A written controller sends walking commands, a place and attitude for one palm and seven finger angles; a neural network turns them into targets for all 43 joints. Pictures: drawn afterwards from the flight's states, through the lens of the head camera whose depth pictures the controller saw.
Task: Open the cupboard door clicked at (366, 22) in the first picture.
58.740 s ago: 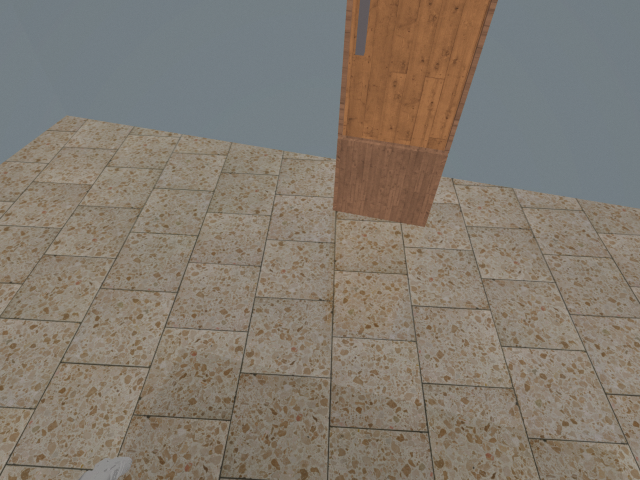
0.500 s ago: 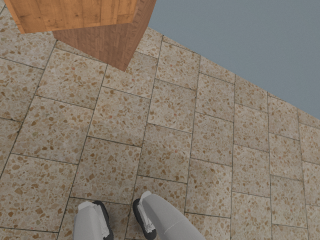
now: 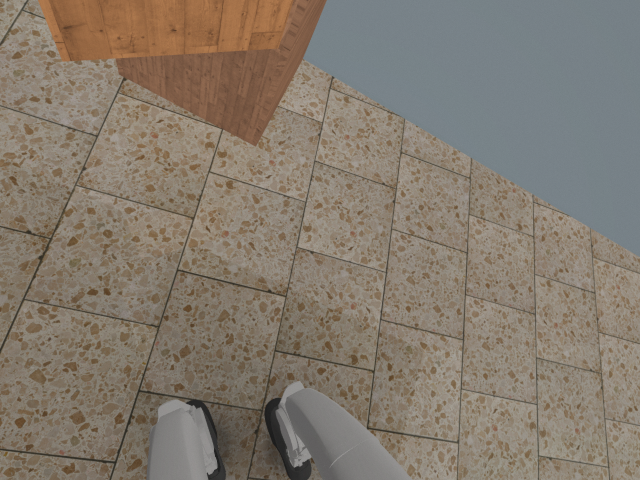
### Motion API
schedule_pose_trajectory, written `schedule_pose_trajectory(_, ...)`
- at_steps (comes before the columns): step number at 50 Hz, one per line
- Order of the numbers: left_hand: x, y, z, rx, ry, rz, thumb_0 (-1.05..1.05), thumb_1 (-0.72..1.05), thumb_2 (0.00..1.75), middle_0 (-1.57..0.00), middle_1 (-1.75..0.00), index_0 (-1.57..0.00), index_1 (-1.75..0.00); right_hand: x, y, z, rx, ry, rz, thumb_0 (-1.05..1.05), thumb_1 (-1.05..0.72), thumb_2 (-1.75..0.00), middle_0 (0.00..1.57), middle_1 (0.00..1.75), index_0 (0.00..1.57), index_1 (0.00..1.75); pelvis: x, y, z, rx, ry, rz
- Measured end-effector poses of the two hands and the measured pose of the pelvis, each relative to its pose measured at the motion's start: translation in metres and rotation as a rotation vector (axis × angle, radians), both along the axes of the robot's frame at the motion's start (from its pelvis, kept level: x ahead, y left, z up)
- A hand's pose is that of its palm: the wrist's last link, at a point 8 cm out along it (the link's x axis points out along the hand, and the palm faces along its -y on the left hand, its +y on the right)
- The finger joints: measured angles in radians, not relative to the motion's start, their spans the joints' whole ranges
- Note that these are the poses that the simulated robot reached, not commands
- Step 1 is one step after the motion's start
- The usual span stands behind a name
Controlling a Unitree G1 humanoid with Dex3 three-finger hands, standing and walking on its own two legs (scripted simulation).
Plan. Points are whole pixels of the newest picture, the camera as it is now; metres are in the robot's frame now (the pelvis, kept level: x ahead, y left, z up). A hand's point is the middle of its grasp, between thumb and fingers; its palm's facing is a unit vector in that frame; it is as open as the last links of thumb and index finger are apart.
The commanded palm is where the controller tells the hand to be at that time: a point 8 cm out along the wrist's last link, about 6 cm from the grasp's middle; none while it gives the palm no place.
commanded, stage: move the hooked fingers beside the handle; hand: left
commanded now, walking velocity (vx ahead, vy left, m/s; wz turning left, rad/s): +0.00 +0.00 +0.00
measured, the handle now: out of the picture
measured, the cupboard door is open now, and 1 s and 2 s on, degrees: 42 42 42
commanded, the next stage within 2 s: slide the fingers in behind the handle in 1.62 s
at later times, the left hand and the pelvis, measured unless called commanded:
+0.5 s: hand out of the picture +0.66 +0.15 +0.16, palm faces +0.10 -0.99 +0.00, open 14.0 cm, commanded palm +0.71 +0.13 +0.15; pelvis -0.01 -0.01 +0.00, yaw +0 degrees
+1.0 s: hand out of the picture +0.68 +0.16 +0.17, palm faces +0.11 -0.99 +0.00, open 14.0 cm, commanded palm +0.71 +0.14 +0.15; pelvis +0.01 -0.02 +0.01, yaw +0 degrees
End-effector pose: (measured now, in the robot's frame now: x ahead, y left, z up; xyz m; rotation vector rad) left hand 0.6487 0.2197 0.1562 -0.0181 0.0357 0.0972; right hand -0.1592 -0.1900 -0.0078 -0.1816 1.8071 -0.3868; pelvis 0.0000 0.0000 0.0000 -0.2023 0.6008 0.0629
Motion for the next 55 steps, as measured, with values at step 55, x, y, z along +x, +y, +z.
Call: schedule_pose_trajectory(55, 0.007, -0.008, 0.013, 0.013, -0.003, 0.005, -0.01, -0.50, 0.30, -0.30, -1.20, -0.30, -1.20, 0.011, -0.028, 0.003, 0.030, 0.014, 0.013, 0.00, -0.91, -0.90, 0.20, 0.30, 0.20, 0.30, 0.013, -0.020, 0.008, 0.026, -0.007, -0.009)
